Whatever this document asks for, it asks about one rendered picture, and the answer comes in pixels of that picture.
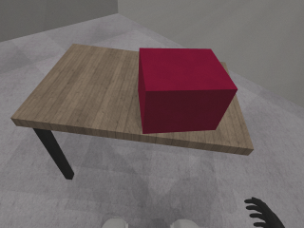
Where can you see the table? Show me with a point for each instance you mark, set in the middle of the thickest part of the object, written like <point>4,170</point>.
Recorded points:
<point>94,91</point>

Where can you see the carton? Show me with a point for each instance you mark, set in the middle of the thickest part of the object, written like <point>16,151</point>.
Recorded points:
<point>182,89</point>

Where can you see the left robot thigh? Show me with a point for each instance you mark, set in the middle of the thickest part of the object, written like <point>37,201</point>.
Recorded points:
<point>115,223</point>

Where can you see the right robot hand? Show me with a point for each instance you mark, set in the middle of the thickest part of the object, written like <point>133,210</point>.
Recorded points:
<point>270,218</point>

